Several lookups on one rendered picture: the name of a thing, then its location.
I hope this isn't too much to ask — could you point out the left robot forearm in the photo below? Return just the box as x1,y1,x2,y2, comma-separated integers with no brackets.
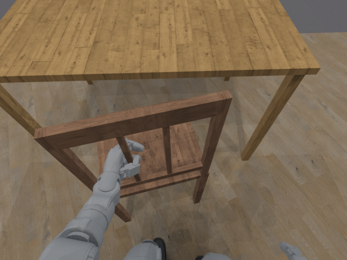
38,172,121,260

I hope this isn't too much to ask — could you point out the left robot foot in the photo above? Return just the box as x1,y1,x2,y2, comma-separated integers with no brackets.
153,238,166,260

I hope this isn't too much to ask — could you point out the robot left upper arm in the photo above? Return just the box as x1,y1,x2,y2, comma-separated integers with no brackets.
41,237,100,260

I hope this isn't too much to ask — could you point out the table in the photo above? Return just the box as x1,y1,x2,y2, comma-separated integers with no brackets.
0,0,321,161

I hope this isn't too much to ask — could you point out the left robot thigh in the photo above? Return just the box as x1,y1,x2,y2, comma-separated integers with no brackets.
123,243,162,260

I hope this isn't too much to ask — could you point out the robot right hand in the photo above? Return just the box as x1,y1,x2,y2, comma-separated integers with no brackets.
280,242,307,260

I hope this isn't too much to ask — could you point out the chair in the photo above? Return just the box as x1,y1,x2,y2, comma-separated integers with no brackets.
34,90,232,222

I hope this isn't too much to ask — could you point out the robot left hand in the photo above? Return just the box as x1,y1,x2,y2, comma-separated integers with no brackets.
103,138,144,180

